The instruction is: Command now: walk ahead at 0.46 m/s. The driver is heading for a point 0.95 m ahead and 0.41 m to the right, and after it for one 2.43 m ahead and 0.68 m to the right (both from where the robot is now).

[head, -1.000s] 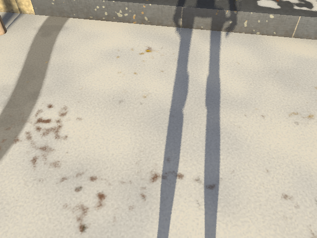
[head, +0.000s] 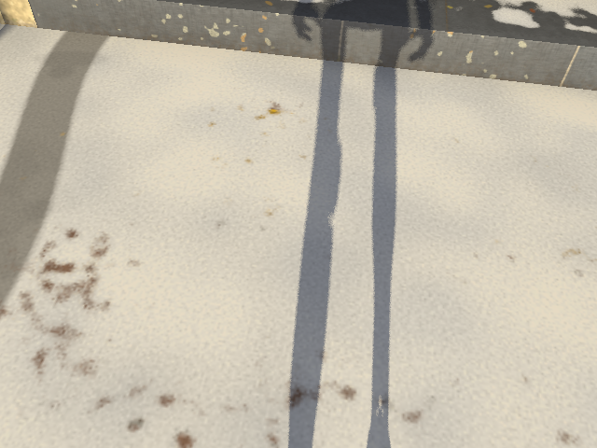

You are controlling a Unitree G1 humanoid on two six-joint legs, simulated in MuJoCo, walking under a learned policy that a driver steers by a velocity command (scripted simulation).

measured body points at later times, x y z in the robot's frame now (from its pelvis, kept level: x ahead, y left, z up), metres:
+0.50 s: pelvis +0.28 -0.03 +0.00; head +0.31 -0.04 +0.45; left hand +0.27 +0.22 -0.14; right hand +0.42 -0.28 -0.12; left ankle +0.44 +0.13 -0.68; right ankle +0.24 -0.07 -0.74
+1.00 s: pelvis +0.57 -0.03 +0.00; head +0.60 -0.03 +0.45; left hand +0.80 +0.16 -0.12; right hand +0.48 -0.29 -0.12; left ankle +0.58 +0.06 -0.74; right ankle +0.55 -0.17 -0.66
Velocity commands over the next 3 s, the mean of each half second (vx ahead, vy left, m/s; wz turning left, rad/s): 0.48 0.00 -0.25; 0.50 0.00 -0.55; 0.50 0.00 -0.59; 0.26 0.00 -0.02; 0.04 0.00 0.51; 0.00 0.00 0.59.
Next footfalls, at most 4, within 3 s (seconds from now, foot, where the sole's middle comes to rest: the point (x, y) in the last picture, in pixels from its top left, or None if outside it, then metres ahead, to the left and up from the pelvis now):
0.18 right None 0.28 -0.08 -0.78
0.72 left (270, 396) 0.62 0.05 -0.78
1.26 right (394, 340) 0.76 -0.26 -0.78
1.78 left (421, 243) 1.07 -0.38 -0.78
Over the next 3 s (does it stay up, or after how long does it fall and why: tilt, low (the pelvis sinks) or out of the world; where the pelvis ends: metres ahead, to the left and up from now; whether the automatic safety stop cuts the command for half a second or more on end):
stays up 0.92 -0.35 0.00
